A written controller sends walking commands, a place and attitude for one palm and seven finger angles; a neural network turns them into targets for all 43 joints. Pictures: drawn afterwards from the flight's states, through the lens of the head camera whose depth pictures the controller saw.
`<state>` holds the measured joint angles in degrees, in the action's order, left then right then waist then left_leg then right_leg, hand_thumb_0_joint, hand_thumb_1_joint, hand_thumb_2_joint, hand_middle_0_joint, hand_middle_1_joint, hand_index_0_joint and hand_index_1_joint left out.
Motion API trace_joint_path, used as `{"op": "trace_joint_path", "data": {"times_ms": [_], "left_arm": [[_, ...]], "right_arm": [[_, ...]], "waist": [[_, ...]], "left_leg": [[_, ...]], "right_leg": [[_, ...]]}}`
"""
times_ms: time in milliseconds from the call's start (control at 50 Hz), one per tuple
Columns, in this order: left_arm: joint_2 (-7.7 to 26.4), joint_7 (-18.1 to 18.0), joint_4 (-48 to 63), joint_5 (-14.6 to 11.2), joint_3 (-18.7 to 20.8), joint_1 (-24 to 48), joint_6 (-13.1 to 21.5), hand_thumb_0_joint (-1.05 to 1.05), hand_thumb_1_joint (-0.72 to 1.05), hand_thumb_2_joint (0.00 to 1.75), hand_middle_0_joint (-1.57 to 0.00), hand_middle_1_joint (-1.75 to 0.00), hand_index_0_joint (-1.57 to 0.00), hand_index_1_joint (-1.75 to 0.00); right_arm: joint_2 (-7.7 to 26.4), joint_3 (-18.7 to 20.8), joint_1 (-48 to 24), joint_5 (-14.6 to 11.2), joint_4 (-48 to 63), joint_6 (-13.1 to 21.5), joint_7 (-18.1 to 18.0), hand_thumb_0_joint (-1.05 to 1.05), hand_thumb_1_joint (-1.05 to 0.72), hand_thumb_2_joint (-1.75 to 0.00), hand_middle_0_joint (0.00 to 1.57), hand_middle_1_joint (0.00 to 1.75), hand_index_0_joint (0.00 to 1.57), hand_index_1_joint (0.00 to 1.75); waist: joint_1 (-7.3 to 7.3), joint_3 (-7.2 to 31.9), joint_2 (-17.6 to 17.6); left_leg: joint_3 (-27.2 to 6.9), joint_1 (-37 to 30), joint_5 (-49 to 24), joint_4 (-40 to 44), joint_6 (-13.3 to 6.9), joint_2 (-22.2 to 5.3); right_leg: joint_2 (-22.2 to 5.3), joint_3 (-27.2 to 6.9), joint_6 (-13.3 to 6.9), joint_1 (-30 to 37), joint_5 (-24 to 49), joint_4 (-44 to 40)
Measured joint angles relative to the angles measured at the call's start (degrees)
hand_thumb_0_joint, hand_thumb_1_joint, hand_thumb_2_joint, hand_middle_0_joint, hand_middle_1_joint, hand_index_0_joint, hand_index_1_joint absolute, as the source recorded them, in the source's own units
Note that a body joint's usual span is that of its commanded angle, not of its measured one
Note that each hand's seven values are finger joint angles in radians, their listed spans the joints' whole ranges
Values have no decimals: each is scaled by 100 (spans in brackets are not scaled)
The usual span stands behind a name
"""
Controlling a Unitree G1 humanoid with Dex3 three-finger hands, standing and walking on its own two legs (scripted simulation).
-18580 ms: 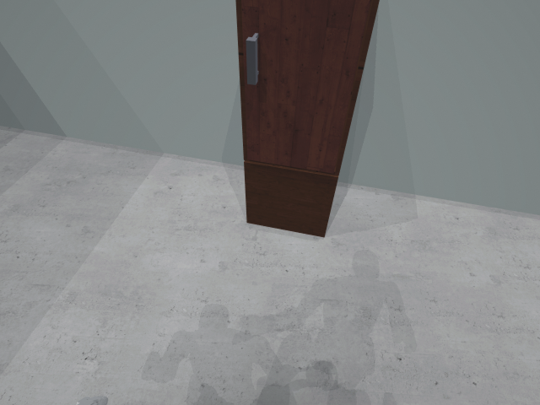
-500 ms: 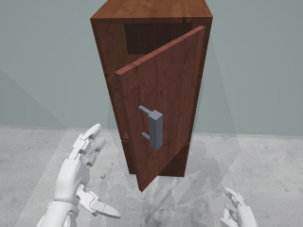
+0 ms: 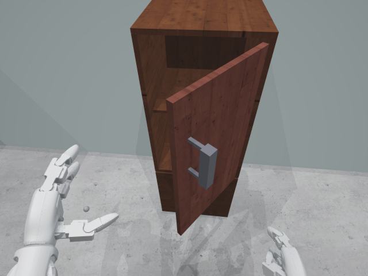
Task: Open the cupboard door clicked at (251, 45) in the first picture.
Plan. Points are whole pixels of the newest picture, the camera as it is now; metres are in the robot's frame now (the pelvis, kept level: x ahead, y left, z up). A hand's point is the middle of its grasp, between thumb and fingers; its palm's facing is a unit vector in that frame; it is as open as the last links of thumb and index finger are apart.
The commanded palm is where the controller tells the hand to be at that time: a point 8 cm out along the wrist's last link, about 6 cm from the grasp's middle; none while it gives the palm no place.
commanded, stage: draw the hand back to the body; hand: left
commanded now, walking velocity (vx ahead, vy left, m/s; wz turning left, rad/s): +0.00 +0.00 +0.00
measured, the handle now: (199, 162) +0.36 +0.01 +0.07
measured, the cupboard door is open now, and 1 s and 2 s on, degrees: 52 52 52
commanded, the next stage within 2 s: step back with the hand held close in 0.72 s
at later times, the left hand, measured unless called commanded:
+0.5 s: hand (42, 190) +0.20 +0.27 +0.16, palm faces +0.46 -0.81 -0.37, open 7.8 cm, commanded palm +0.15 +0.30 +0.17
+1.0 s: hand (50, 191) +0.20 +0.25 +0.16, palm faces +0.41 -0.80 -0.45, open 7.4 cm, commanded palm +0.15 +0.29 +0.18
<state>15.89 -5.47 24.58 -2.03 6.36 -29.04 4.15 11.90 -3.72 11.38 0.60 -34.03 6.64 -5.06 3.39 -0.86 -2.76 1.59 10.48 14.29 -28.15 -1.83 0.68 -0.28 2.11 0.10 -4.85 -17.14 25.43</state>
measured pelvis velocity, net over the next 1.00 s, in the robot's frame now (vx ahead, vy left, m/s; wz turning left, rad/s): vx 0.00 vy -0.01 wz -0.01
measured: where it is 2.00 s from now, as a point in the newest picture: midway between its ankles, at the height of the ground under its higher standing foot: outside the picture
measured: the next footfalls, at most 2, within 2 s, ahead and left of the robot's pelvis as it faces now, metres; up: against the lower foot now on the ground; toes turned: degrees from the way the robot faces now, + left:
none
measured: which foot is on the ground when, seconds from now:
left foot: down 0.00-1.00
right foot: down 0.00-1.00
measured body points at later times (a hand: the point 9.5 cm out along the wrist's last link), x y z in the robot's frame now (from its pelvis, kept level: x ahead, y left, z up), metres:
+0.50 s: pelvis +0.01 +0.00 +0.01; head -0.01 -0.01 +0.45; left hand +0.17 +0.31 +0.18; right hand +0.20 -0.22 -0.08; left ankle +0.01 +0.10 -0.74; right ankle -0.03 -0.12 -0.74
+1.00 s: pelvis +0.00 -0.01 +0.01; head +0.00 -0.02 +0.45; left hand +0.17 +0.29 +0.18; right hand +0.19 -0.24 -0.08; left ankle +0.01 +0.10 -0.74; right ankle -0.03 -0.12 -0.74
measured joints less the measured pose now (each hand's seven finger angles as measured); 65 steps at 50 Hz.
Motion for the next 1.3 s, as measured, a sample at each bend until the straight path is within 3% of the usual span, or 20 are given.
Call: {"op": "trace_joint_path", "data": {"times_ms": [380,520,860,1000,1180,1300], "left_arm": [[397,-106,-99,-115,1258,214,28,1,66,80,-20,-30,-20,-30],[245,-117,-184,-126,1232,280,10,1,83,87,-20,-30,-20,-30],[269,-71,-244,-165,1201,245,39,2,89,90,-21,-30,-21,-30],[458,-35,-184,-114,1498,51,336,2,89,90,-21,-30,-21,-30],[727,-63,197,-106,1470,-295,307,2,89,90,-21,-30,-21,-30],[887,-151,456,-108,1633,-363,391,2,89,90,-21,-30,-21,-30]], "right_arm": [[67,206,-54,-38,-217,-172,78,2,-91,-90,20,30,20,30],[114,255,-65,-37,-258,-179,100,2,-91,-90,20,30,20,30],[74,281,-88,-42,-324,-141,46,2,-91,-90,20,30,20,30],[157,308,-187,-79,-53,-409,64,2,-91,-90,20,30,20,30],[197,474,-235,-159,210,-731,-6,2,-91,-90,20,30,20,30],[138,472,-173,-169,328,-733,-1,2,-91,-90,20,30,20,30]], "waist": [[64,-4,37],[66,-24,10],[47,-55,-31],[-134,28,-85],[-275,-107,91],[-325,-143,223]], "left_leg": [[85,-355,-116,417,-43,44],[63,-366,-164,473,-24,31],[21,-407,-183,484,79,-92],[8,129,-156,255,76,-179],[159,487,-260,154,-14,-117],[196,734,-341,-13,-93,-88]], "right_leg": [[-40,-85,55,353,180,-475],[-23,-64,35,363,213,-517],[105,-35,-71,432,257,-591],[186,-29,-64,-17,349,-565],[101,-164,36,-531,365,-213],[62,-192,99,-805,429,7]]}}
